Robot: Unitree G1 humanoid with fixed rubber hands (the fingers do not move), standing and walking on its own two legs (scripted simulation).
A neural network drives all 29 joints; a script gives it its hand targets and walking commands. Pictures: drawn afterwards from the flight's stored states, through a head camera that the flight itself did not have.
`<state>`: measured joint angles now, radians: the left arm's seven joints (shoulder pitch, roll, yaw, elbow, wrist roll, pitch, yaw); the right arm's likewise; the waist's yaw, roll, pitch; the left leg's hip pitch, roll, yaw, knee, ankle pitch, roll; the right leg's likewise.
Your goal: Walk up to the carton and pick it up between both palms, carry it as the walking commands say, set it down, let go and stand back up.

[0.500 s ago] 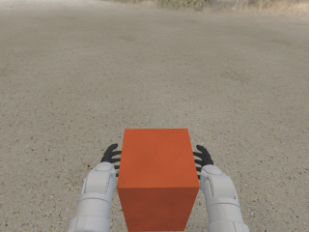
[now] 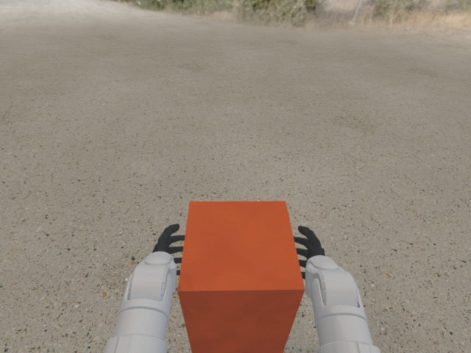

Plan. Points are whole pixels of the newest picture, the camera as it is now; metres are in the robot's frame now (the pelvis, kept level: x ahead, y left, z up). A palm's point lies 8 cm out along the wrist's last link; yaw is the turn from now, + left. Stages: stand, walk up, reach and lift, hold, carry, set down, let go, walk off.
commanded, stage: hold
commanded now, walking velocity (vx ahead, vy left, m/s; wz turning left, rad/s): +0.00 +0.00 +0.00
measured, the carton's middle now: (237, 285) +0.30 +0.00 -0.03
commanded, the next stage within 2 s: carry in 1.30 s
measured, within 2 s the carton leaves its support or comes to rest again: neither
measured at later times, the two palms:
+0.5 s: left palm (161, 264) +0.28 +0.14 +0.05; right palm (315, 268) +0.28 -0.13 +0.05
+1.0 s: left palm (162, 264) +0.28 +0.14 +0.05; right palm (316, 268) +0.28 -0.13 +0.05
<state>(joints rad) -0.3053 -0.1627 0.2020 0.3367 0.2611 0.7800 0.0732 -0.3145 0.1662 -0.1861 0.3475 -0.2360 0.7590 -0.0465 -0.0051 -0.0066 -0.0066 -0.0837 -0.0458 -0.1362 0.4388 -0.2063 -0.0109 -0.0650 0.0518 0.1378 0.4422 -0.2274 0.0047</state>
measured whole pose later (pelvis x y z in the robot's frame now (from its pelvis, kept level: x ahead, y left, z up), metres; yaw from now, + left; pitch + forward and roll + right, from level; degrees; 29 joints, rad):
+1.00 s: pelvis +0.00 +0.00 +0.00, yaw +0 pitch -8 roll +0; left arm -0.30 -0.16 0.18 0.31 0.27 0.79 0.07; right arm -0.30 0.16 -0.18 0.33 -0.24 0.76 -0.04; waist -0.01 -0.01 0.00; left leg -0.09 -0.04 -0.12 0.44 -0.20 -0.01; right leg -0.07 0.05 0.13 0.44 -0.22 0.01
